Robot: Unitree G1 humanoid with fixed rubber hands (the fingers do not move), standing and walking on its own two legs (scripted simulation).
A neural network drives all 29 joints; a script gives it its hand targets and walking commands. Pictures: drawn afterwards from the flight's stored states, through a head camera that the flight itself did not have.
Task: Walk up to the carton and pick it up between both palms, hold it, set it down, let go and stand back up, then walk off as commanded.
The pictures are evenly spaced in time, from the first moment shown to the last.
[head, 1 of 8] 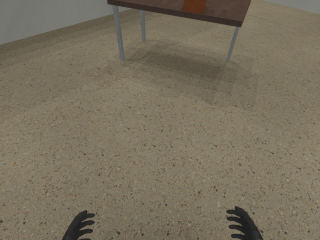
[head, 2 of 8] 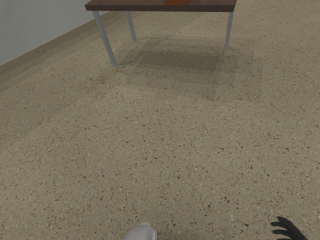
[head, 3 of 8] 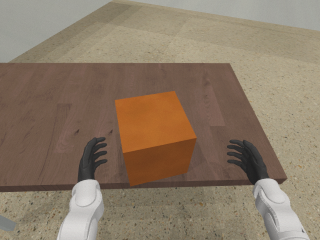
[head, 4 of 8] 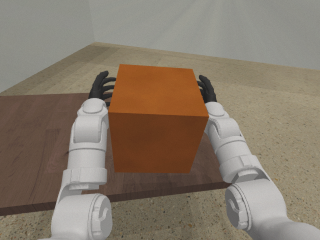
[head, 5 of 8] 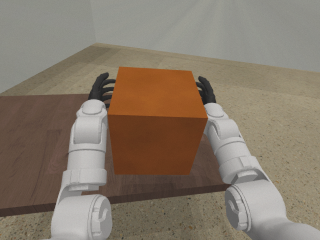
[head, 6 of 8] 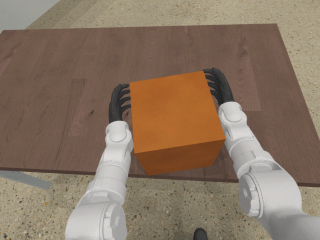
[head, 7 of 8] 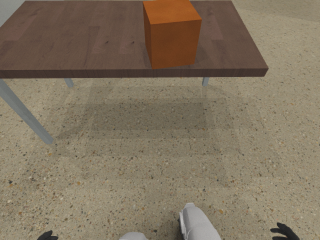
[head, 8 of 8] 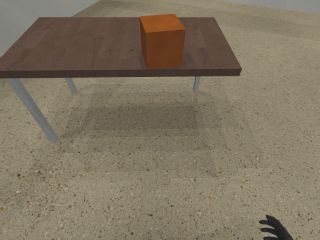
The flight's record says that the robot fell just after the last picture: no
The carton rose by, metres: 0.20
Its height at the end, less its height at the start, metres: +0.00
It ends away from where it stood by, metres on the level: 0.01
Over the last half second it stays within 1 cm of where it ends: yes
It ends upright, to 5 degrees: yes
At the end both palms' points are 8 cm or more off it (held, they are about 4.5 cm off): yes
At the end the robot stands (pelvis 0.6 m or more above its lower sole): yes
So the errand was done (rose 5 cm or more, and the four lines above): yes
